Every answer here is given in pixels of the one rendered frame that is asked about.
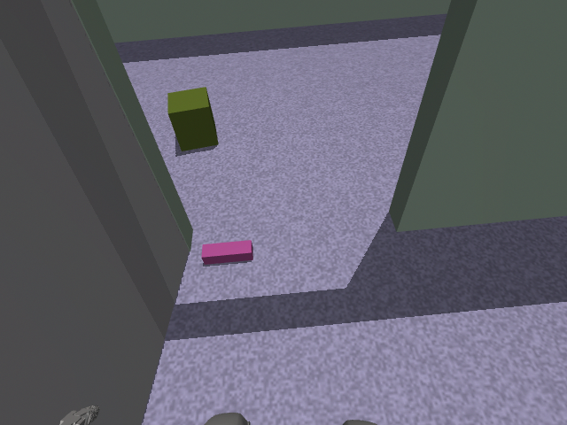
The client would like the left robot hand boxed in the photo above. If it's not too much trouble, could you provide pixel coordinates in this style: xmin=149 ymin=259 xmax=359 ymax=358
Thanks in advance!
xmin=59 ymin=406 xmax=99 ymax=425

